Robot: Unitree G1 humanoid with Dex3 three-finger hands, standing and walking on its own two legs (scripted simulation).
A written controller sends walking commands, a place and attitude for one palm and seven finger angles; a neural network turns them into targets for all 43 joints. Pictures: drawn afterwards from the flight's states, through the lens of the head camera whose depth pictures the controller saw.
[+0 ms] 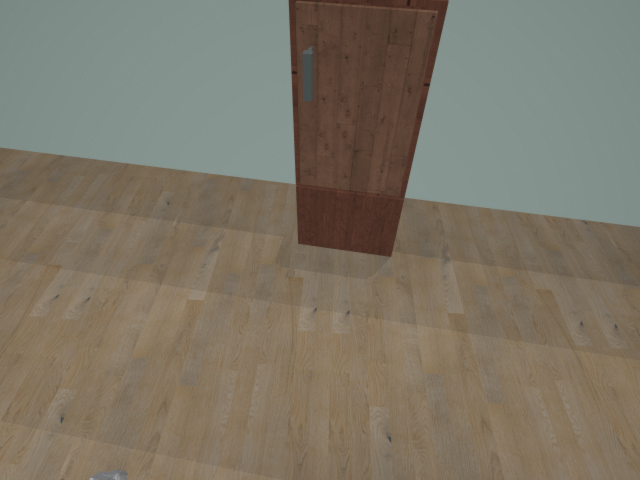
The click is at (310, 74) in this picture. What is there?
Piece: cupboard door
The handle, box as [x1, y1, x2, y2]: [302, 46, 312, 101]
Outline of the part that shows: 312,46 310,46 307,50 304,50 302,53 303,100 311,101 312,98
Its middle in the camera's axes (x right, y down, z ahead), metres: -0.03 -0.47 +1.10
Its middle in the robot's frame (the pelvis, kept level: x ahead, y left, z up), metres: +1.13 +0.09 +0.01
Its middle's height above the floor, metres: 0.78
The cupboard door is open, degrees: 0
